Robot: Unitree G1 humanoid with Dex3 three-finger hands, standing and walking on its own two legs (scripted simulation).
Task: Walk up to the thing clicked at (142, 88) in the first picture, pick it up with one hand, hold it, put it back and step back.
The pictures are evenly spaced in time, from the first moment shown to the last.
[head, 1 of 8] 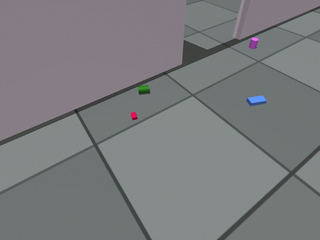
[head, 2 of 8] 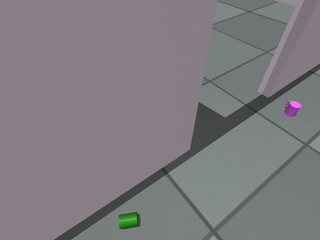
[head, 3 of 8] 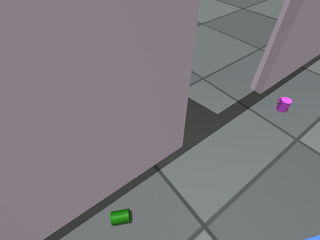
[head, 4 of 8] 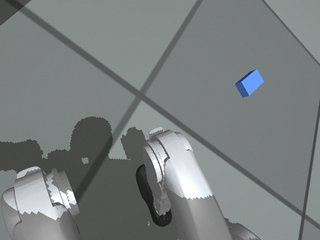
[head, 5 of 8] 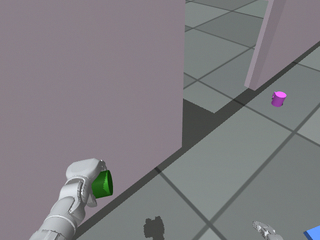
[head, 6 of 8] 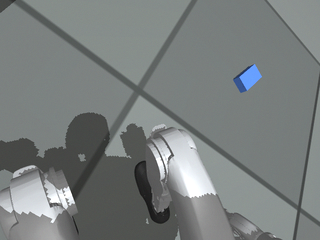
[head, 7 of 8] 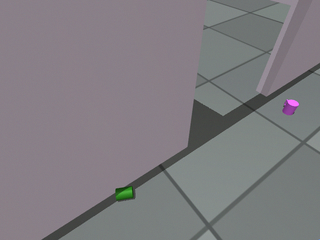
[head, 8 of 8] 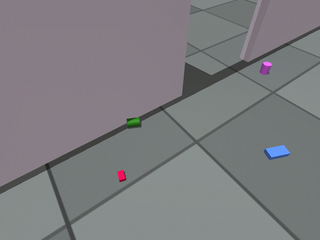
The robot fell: no
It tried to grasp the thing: yes
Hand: left
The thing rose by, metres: 0.68
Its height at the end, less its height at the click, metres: +0.00
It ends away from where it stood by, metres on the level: 0.13
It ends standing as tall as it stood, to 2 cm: yes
